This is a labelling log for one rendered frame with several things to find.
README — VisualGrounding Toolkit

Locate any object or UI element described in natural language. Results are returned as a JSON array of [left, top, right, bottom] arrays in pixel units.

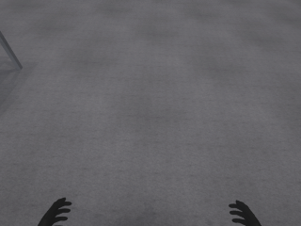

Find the robot right hand
[[229, 200, 261, 226]]

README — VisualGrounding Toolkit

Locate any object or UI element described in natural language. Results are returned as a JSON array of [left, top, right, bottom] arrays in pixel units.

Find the table
[[0, 31, 23, 70]]

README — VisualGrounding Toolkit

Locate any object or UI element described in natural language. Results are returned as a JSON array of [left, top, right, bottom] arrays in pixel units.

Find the robot left hand
[[38, 197, 71, 226]]

